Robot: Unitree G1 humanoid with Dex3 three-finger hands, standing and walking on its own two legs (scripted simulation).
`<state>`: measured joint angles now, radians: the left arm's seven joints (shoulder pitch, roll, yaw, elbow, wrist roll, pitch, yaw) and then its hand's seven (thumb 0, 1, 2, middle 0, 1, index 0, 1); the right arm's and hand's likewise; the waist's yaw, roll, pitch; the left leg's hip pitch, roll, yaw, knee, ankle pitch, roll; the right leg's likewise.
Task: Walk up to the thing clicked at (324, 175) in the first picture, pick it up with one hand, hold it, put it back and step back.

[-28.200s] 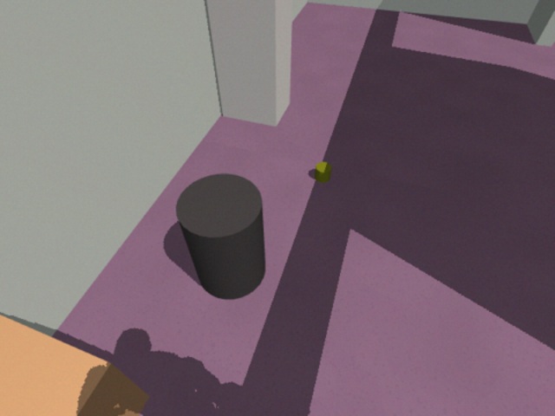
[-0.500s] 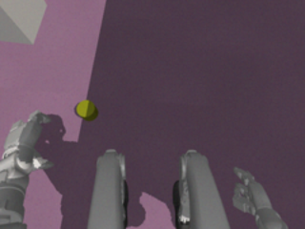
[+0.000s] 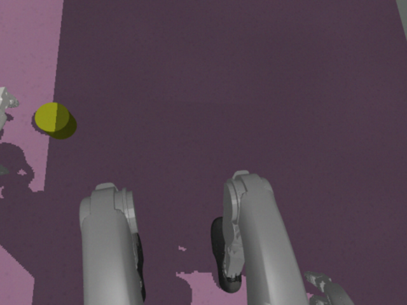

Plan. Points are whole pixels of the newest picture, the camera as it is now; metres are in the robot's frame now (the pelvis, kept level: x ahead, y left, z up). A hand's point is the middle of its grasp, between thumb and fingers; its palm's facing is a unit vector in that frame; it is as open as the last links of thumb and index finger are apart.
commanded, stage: rise first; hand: left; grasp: from above
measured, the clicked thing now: (57, 121) +0.53 +0.34 -0.33
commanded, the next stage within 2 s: none
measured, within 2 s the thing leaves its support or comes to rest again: neither
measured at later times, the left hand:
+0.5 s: hand (12, 127) +0.46 +0.37 -0.18, palm faces -0.44 -0.08 -0.89, open 14.2 cm
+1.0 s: hand (20, 124) +0.47 +0.37 -0.21, palm faces -0.44 -0.09 -0.89, open 14.3 cm
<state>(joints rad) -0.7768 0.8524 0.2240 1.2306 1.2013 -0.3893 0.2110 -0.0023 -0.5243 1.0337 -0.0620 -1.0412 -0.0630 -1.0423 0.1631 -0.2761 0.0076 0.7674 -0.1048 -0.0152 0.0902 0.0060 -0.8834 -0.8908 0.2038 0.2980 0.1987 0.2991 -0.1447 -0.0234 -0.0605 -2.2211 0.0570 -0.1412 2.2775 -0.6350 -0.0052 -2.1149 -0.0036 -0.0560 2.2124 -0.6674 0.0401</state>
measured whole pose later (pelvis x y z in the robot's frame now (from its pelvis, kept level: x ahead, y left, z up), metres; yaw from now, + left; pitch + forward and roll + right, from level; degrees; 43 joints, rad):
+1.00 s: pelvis +0.01 +0.01 -0.05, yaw -4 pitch +32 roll -11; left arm -0.95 1.00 0.22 1.41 1.29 -0.35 0.29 0.00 -0.55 1.03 -0.07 -1.02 -0.06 -1.03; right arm 0.10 -0.27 0.13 0.72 -0.19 0.03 0.14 0.00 -0.91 -0.90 0.20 0.30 0.20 0.30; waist -0.23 -0.06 0.03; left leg -2.36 0.05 -0.21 2.46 -0.68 0.00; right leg -2.22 0.02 -0.09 2.35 -0.70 0.06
